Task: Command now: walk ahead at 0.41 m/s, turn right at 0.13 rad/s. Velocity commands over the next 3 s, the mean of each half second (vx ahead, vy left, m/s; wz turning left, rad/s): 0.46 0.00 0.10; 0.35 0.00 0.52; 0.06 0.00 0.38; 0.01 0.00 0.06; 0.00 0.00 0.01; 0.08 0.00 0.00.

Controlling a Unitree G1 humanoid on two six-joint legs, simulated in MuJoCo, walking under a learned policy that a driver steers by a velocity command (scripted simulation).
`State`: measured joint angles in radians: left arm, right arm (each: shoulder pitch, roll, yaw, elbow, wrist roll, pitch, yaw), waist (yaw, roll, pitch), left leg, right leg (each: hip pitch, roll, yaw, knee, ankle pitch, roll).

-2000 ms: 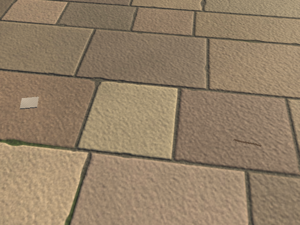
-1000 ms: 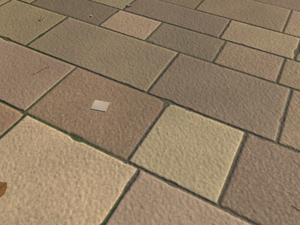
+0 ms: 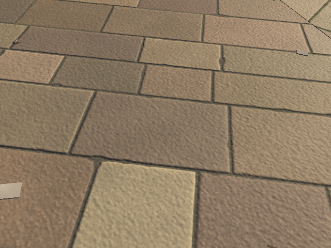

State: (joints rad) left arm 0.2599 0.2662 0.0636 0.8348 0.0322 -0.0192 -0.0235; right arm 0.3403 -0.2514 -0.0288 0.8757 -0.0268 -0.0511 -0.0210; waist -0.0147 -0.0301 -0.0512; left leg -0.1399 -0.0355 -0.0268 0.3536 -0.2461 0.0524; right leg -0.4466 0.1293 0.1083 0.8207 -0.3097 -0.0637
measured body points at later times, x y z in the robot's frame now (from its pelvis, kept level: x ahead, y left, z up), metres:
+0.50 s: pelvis +0.24 -0.05 +0.00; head +0.27 -0.06 +0.45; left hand +0.32 +0.21 -0.12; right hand +0.28 -0.31 -0.15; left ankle +0.18 +0.08 -0.66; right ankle +0.25 -0.12 -0.75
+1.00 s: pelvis +0.46 +0.02 -0.02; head +0.51 +0.04 +0.43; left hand +0.46 +0.29 -0.15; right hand +0.67 -0.19 -0.14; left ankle +0.52 +0.07 -0.75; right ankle +0.48 -0.14 -0.65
